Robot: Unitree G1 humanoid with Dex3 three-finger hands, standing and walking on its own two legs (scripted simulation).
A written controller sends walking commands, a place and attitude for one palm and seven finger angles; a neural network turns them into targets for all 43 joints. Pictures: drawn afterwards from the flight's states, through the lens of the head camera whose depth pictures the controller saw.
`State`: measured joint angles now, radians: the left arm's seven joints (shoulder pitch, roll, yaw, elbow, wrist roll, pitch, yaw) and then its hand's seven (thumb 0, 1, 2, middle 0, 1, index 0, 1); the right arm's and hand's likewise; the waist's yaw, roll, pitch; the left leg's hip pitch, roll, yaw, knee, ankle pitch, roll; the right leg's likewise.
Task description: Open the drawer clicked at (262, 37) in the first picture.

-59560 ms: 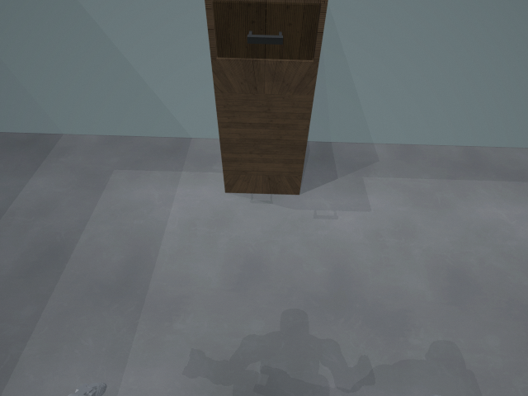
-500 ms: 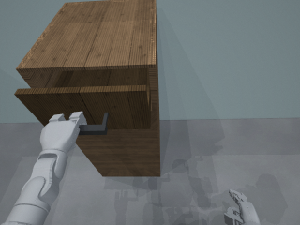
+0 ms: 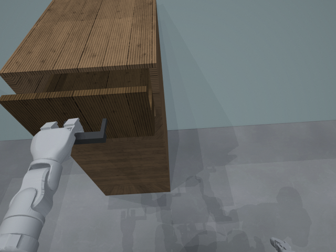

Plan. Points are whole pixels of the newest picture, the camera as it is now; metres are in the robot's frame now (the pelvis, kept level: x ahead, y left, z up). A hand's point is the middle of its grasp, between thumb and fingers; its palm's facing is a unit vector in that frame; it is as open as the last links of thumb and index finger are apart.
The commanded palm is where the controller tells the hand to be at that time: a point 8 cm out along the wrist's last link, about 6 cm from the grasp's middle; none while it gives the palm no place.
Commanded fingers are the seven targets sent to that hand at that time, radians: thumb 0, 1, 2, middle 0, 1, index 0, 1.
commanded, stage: pull the drawer open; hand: left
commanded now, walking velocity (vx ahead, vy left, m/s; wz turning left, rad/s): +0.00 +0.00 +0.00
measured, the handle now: (83, 131) +0.38 +0.25 +0.06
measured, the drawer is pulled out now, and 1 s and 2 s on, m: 0.08 0.18 0.25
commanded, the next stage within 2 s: open the thumb to release the handle in 1.74 s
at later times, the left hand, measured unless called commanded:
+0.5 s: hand (56, 192) +0.23 +0.27 +0.04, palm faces +0.00 -0.10 -1.00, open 6.0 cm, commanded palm +0.22 +0.28 +0.10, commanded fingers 0.00 0.90 0.90 -0.40 -1.35 -0.40 -1.35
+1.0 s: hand (51, 194) +0.22 +0.28 +0.04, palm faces -0.02 -0.06 -1.00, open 5.5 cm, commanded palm +0.20 +0.28 +0.10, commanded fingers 0.00 0.90 0.90 -0.40 -1.35 -0.40 -1.35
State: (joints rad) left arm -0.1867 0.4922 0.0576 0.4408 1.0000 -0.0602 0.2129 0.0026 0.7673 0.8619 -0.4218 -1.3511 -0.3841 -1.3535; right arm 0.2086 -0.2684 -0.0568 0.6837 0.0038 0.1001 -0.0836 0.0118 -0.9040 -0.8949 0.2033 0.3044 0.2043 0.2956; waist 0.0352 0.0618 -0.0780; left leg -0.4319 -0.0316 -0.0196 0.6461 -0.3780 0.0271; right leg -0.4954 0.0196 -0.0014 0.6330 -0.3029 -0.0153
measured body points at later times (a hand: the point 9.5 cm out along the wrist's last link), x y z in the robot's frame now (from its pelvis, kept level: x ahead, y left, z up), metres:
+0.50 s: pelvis +0.02 +0.01 +0.00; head +0.05 -0.01 +0.45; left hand +0.22 +0.27 +0.09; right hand +0.23 -0.22 -0.09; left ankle -0.04 +0.10 -0.72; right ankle +0.00 -0.11 -0.72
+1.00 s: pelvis +0.01 +0.00 +0.00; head +0.04 -0.02 +0.45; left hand +0.22 +0.28 +0.09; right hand +0.22 -0.21 -0.11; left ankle -0.04 +0.10 -0.72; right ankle +0.00 -0.11 -0.72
